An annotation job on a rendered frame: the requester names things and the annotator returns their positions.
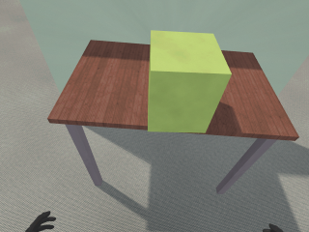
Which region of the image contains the left robot hand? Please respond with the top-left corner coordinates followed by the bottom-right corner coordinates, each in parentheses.
top-left (25, 211), bottom-right (56, 232)

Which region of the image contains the carton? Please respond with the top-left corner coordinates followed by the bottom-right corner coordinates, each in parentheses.
top-left (148, 30), bottom-right (232, 133)

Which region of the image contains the table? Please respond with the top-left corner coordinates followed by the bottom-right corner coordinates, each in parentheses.
top-left (47, 40), bottom-right (299, 194)

